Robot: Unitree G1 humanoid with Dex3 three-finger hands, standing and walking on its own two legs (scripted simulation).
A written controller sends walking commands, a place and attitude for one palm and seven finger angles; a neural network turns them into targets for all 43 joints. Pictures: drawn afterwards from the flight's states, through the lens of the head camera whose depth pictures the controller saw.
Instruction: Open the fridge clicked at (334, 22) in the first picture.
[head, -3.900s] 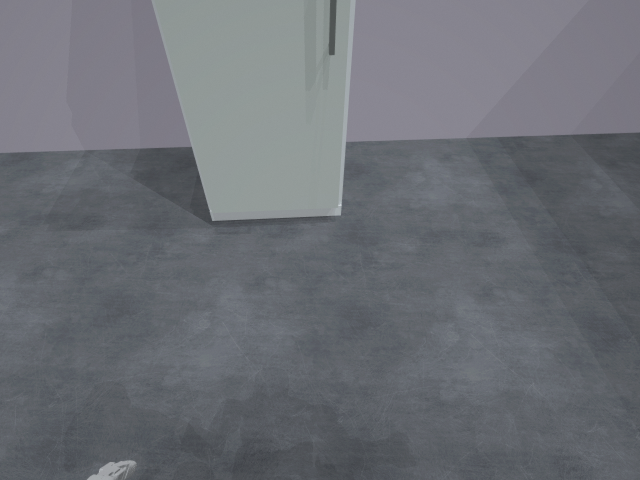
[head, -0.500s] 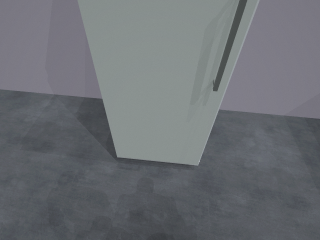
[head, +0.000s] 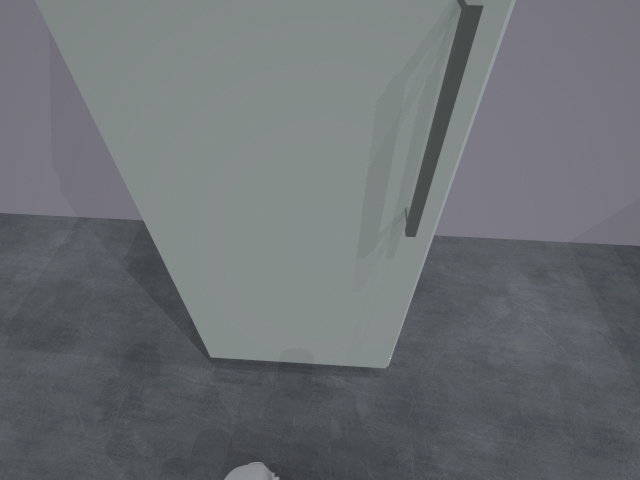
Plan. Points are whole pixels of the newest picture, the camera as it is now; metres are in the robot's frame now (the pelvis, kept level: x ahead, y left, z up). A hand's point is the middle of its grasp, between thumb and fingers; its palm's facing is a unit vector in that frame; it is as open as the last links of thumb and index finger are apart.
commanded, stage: come to a stop and stand still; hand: right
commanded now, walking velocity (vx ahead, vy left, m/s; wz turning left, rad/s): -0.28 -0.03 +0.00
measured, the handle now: (432, 138) +0.52 -0.11 +0.17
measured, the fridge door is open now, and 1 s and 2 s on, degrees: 0 0 0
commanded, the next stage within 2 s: look again from close up in 1.88 s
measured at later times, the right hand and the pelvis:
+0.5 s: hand out of the picture +0.06 -0.21 -0.19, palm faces +0.11 +0.97 -0.20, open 7.3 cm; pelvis +0.00 -0.02 -0.02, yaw -2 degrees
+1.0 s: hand out of the picture -0.06 -0.17 -0.18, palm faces +0.05 +0.99 -0.16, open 7.4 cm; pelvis -0.04 -0.02 +0.00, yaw +0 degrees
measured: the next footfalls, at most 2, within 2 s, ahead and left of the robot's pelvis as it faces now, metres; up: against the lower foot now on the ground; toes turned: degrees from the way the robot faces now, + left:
left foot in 0.08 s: +0.14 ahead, +0.14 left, +0.00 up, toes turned +7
right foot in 0.44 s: +0.05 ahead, -0.13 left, +0.00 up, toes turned -6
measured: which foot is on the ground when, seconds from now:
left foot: up 0.00-0.06, down 0.08-0.46, up 0.48-0.72, down 0.74-1.00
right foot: down 0.00-0.12, up 0.14-0.42, down 0.44-1.00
